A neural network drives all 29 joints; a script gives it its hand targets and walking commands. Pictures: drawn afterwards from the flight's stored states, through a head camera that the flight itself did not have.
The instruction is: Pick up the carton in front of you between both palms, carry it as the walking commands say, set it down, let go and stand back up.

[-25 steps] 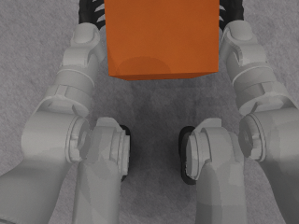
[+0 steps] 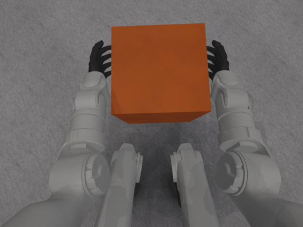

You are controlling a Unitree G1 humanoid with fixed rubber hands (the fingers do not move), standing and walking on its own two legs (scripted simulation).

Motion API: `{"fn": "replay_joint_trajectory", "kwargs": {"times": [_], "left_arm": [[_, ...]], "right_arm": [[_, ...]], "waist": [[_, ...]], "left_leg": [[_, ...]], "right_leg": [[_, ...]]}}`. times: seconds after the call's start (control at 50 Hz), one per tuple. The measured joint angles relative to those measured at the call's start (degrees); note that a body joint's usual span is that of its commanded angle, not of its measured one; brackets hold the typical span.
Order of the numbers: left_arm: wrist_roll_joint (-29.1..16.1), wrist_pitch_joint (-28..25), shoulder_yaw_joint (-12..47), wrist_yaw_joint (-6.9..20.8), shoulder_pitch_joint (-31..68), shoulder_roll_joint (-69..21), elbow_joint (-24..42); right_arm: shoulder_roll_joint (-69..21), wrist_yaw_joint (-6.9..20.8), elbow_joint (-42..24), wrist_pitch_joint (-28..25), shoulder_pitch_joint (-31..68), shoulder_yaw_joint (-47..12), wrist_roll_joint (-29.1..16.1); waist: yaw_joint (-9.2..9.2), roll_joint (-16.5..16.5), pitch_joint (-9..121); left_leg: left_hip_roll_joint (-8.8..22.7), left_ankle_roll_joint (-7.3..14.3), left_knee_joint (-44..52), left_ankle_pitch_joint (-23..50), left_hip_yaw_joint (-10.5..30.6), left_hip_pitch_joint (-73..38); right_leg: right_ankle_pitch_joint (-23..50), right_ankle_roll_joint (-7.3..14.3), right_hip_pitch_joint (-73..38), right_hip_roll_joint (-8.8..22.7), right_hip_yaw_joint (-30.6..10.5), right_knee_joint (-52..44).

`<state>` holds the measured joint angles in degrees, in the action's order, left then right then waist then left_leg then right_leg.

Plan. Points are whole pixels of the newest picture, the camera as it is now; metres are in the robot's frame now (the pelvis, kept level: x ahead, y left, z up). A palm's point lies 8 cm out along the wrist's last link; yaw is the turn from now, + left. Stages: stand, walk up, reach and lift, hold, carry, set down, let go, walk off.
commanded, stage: reach and lift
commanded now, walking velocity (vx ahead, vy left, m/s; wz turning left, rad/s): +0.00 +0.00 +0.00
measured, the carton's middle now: (158, 84) +0.49 -0.01 -0.13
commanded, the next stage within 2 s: none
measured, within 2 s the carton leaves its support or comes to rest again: neither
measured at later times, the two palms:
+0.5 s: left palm (67, 55) +0.45 +0.14 +0.09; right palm (252, 57) +0.45 -0.16 +0.09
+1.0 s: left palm out of the picture +0.42 +0.15 +0.25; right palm out of the picture +0.41 -0.15 +0.24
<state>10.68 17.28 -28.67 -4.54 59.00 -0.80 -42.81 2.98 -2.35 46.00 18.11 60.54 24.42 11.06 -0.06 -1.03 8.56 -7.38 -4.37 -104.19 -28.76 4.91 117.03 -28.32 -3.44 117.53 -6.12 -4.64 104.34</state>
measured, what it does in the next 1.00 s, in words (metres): rises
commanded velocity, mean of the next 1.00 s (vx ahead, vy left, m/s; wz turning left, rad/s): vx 0.00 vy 0.00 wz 0.00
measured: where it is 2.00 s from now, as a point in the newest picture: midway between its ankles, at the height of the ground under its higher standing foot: (154, 193)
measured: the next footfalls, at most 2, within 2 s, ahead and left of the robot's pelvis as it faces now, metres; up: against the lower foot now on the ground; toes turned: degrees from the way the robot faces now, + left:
none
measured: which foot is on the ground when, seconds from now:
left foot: down 0.00-1.00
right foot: down 0.00-1.00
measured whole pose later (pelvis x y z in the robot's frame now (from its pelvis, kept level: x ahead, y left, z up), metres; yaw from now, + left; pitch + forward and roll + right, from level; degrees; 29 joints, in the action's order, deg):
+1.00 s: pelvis +0.10 +0.00 +0.27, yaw -1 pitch +14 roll +0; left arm 10.0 18.9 -17.2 -3.3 18.1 -8.2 -30.8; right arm -6.6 -2.5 31.5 19.5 18.1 15.8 10.0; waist 0.0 -0.4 9.9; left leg -4.3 -0.9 -44.0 -20.0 8.1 37.4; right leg -19.6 -1.1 37.7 -4.0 -8.0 43.9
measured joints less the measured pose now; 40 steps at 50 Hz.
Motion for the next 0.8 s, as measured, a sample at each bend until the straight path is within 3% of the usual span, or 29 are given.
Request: {"fn": "replay_joint_trajectory", "kwargs": {"times": [0.26,0.8], "left_arm": [[-2.33,1.14,4.21,-0.36,-10.96,-2.55,6.58],[-1.10,-1.69,8.98,0.91,-33.36,-6.33,7.97]], "right_arm": [[-3.00,-0.57,-7.97,1.31,-11.89,-3.25,-2.23],[-8.26,-0.42,-10.13,-1.83,-34.69,-6.53,-1.32]], "waist": [[0.15,0.00,3.63],[0.09,0.49,3.69]], "left_leg": [[0.35,0.81,10.72,-0.63,0.63,-13.30],[2.13,2.86,44.51,4.24,2.50,-59.33]], "right_leg": [[-0.66,0.31,-13.36,0.04,-0.78,-10.80],[4.24,1.86,-59.49,1.17,-2.65,-44.78]]}}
